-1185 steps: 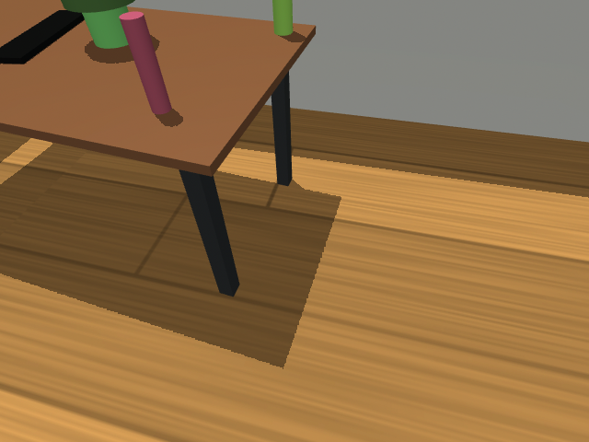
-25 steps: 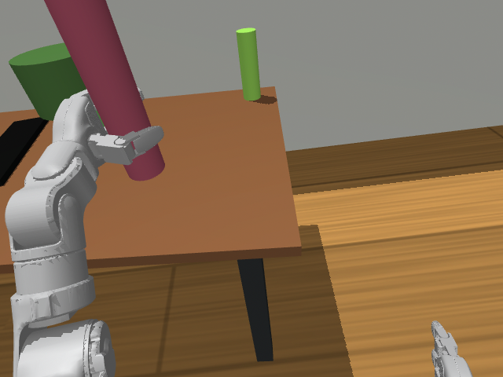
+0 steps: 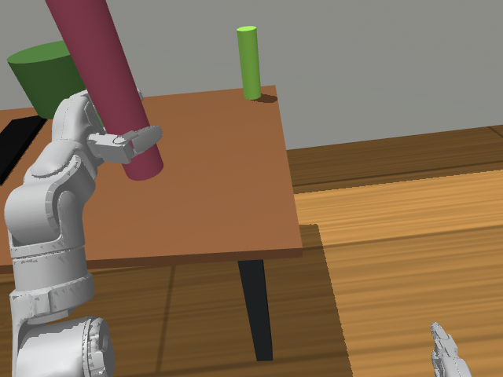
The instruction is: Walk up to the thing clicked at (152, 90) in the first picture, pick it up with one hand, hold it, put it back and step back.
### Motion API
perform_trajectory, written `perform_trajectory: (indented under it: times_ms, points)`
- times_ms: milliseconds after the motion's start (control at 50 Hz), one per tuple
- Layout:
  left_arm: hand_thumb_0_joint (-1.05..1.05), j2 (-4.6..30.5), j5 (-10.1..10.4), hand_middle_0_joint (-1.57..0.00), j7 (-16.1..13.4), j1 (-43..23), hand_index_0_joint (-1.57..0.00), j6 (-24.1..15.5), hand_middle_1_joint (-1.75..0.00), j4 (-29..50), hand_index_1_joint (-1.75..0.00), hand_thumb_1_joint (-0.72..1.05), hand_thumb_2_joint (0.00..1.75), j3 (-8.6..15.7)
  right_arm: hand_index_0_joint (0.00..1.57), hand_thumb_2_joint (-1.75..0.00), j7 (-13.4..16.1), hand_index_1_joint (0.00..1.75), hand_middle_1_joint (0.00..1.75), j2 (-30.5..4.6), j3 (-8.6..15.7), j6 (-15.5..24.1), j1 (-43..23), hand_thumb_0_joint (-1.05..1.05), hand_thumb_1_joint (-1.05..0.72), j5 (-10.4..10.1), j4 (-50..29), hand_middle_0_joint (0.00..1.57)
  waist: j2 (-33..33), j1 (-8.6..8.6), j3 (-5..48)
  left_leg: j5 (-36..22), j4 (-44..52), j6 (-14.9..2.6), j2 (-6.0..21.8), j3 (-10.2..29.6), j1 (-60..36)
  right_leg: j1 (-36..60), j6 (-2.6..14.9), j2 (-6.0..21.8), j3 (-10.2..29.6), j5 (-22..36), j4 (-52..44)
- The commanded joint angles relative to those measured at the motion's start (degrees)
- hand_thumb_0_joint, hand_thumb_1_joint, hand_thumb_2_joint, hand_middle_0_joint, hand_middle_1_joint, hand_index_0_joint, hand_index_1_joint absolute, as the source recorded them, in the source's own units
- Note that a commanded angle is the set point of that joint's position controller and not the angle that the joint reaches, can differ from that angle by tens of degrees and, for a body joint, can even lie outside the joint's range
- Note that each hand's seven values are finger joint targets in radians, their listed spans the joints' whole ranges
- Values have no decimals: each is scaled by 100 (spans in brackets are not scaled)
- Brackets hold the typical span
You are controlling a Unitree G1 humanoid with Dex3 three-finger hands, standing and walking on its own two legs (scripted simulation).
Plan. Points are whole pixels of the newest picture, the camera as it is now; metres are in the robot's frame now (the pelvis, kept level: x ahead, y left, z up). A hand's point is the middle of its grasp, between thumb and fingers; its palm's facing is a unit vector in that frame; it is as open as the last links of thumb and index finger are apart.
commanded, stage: hold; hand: left
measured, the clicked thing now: (114, 92) +0.35 +0.17 +0.35
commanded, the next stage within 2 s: crouch in 0.36 s
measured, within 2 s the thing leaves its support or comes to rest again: neither
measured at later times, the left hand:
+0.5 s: hand (135, 125) +0.36 +0.17 +0.30, palm faces +0.10 -0.99 +0.01, open 8.8 cm
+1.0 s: hand (165, 136) +0.45 +0.17 +0.23, palm faces +0.14 -0.99 +0.02, open 8.8 cm
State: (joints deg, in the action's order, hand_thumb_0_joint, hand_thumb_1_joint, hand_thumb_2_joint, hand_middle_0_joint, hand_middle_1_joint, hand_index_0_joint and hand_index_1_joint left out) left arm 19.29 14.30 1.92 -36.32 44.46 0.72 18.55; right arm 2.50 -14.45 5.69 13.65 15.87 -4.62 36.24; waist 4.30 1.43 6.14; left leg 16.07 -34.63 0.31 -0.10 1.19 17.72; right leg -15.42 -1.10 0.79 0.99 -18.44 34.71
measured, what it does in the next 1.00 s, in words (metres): stands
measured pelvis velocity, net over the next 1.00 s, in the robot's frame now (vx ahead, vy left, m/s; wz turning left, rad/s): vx -0.01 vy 0.00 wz -0.01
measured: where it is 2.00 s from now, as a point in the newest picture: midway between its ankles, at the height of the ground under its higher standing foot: outside the picture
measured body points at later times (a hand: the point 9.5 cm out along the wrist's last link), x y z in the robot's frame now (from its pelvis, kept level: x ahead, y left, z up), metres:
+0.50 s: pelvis +0.00 +0.00 +0.00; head -0.05 -0.03 +0.45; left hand +0.34 +0.22 +0.30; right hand +0.17 -0.26 -0.07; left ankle +0.03 +0.12 -0.73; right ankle +0.00 -0.13 -0.73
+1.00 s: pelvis -0.01 +0.00 +0.00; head -0.01 -0.01 +0.45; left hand +0.44 +0.22 +0.23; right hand +0.13 -0.26 -0.07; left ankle +0.03 +0.12 -0.73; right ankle +0.00 -0.13 -0.73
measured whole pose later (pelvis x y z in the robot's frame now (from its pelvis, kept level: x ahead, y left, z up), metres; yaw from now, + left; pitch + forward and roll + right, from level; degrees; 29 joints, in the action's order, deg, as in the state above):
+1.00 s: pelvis -0.01 +0.00 +0.00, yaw -1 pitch +3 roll +0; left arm 22.7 8.9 0.8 -51.4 20.2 -39.2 16.6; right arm 3.4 -12.9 1.9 18.8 14.8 -2.3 36.1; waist 1.3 -3.4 3.7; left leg 15.0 -36.2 0.8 0.8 0.7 24.6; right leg -22.8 -0.7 -0.1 1.5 -17.2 36.6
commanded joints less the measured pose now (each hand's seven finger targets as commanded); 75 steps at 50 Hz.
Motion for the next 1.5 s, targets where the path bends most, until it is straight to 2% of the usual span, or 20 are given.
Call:
perform_trajectory:
  times_ms: [0, 60, 200, 220, 260, 400, 420, 580, 720, 860, 1020, 1120, 1180, 1200, 1220, 1280, 1320, 1340, 1380, 1480]
  points:
    - [0, 1160, 60, -139, 71, -2766, -141, -456, -151, 1383, -152, 24, 134, 210, 5, -5, 25, 5, 5, -771, 273, 386, -877, 0, 55, 8, -1035, 5, -242, -6, 1081, -963, 484, -93, -81, -86, -892, -198, 102, -134, -280, 1027, -644]
    - [0, 1277, 74, -138, 43, -2957, -140, -467, -152, 1730, -152, 25, 135, 259, 5, -5, 25, 5, 5, -792, 291, 411, -830, 0, 55, 11, -965, 5, -169, -2, 1080, -846, 524, -79, -68, -47, -933, -212, 113, -146, -299, 920, -635]
    - [0, 1114, 100, -137, 13, -2629, -139, -287, -151, 1109, -152, 25, 136, 282, 5, -5, 20, 5, 5, -584, 105, 400, -773, 0, 55, 17, -860, 5, -475, -29, 911, -943, 440, -125, -109, -110, -838, -206, 53, -124, -273, 1052, -673]
    - [0, 1257, 91, -138, -9, -2761, -140, -306, -152, 1373, -153, 24, 136, 357, 5, -5, 31, 5, 5, -755, 285, 413, -823, 0, 55, 14, -946, 5, -417, 1, 1192, -1137, 411, -125, -117, -111, -966, -111, 65, -111, -262, 1226, -649]
    - [0, 1174, 76, -137, 1, -2581, -139, -269, -152, 908, -153, 23, 137, 336, 5, -5, 3, 5, 5, -597, 108, 389, -877, 0, 55, 9, -976, 5, -609, 46, 964, -1075, 449, -137, -109, -96, -788, -108, 59, -109, -262, 1174, -652]
    - [0, 1035, 80, -138, 50, -2639, -140, -360, -152, 787, -153, 22, 135, 174, 5, -5, -18, 5, 5, -617, 106, 394, -772, 0, 54, -1, -1004, 5, -628, -28, 911, -875, 493, -146, -103, -100, -782, -174, 57, -111, -262, 1012, -698]
    - [0, 1249, 64, -137, 23, -2934, -138, -423, -151, 1339, -152, 21, 134, 285, 5, -5, -11, 5, 5, -646, 151, 398, -828, 0, 55, -3, -1072, 5, -364, 40, 1144, -1035, 473, -126, -122, -119, -905, -138, 79, -103, -244, 1139, -650]
    - [0, 1035, -38, -140, -67, -2992, -143, -540, -152, 232, -151, 23, 132, 54, 5, -4, 42, 5, 5, -536, -5, 492, -817, 0, 58, 55, -926, 5, -483, -92, 678, -465, 592, -112, -104, -110, -678, -441, 91, -119, -239, 647, -746]
    - [0, 1197, -236, -138, -57, -3700, -142, -1368, -150, -1364, -148, 26, 132, -21, 5, -4, 157, 5, 5, -463, -165, 691, -674, 0, 60, 156, -757, 5, -736, -275, 779, -286, 511, -159, -117, -130, -526, -632, 36, -67, -185, 563, -749]
    - [0, 1667, -422, -137, -66, -4759, -140, -2587, -149, -1893, -148, 26, 133, 28, 5, -4, 150, 5, 5, -540, -120, 861, -609, 0, 59, 228, -980, 5, -286, -432, 1581, -716, 285, -107, -54, -94, -763, -679, 59, -84, -147, 1006, -517]
    - [0, 1998, -620, -141, -76, -4742, -144, -3644, -152, -3848, -151, 25, 134, 157, 5, -4, 86, 5, 5, -575, -140, 888, -666, 0, 58, 272, -902, 5, -277, -511, 1685, -544, 211, -91, 36, -61, -279, -745, 96, -185, -156, 839, -389]
    - [0, 2107, -678, -139, 9, -5128, -143, -4241, -152, -4064, -150, 22, 134, 153, 5, -4, 80, 5, 5, -656, -144, 782, -777, 0, 58, 303, -1234, 5, -250, -624, 2095, -887, 89, -88, 87, -60, -339, -703, 112, -234, -165, 1161, -292]
    - [0, 2113, -689, -140, 92, -5208, -145, -4479, -153, -4213, -151, 24, 135, 120, 5, -4, 60, 5, 5, -519, -259, 646, -676, 0, 58, 320, -1114, 5, -40, -628, 2252, -1284, -11, -101, 93, -108, -360, -668, 116, -232, -142, 1525, -235]
    - [0, 2205, -684, -140, 100, -5297, -144, -4539, -153, -4127, -151, 25, 134, 139, 5, -4, 76, 5, 5, -659, -119, 582, -579, 0, 57, 325, -1177, 5, 57, -670, 2464, -1443, -72, -122, 89, -129, -496, -631, 105, -225, -116, 1683, -239]
    - [0, 2221, -688, -140, 106, -5159, -144, -4551, -151, -4211, -150, 26, 133, 176, 5, -4, 64, 5, 5, -527, -283, 545, -542, 0, 57, 322, -1204, 5, 19, -654, 2527, -1715, -128, -133, 87, -124, -507, -539, 98, -218, -135, 1943, -203]
    - [0, 2259, -709, -137, 124, -5094, -141, -4653, -149, -4262, -147, 29, 133, 192, 5, -4, 71, 5, 5, -650, -142, 388, -568, 0, 58, 332, -1237, 5, 28, -724, 2467, -1795, -131, -143, 113, -114, -504, -637, 103, -235, -139, 1997, -231]
    - [0, 2065, -711, -139, 140, -4985, -142, -4671, -150, -4387, -149, 28, 134, 106, 5, -4, 49, 5, 5, -530, -263, 328, -487, 0, 57, 338, -1173, 5, -46, -709, 2212, -1654, -73, -134, 137, -98, -434, -703, 125, -262, -170, 1830, -245]
    - [0, 2243, -701, -139, 149, -5077, -142, -4732, -150, -4271, -149, 30, 135, 198, 5, -4, 44, 5, 5, -498, -280, 289, -512, 0, 57, 328, -1233, 5, -1, -695, 2217, -1598, -78, -147, 114, -122, -341, -635, 109, -247, -140, 1837, -271]
    - [0, 2204, -703, -140, 143, -4941, -143, -4760, -150, -4345, -150, 28, 134, 183, 5, -4, 63, 5, 5, -672, -104, 207, -465, 0, 57, 324, -1252, 5, 0, -719, 2281, -1656, -55, -141, 132, -101, -403, -640, 130, -258, -168, 1859, -246]
    - [0, 2103, -702, -138, 185, -4888, -140, -4786, -148, -4298, -148, 29, 134, 135, 5, -5, 41, 5, 5, -516, -240, 52, -270, 0, 56, 319, -1305, 5, -42, -784, 2332, -2080, -174, -188, 129, -110, -516, -626, 99, -247, -153, 2275, -236]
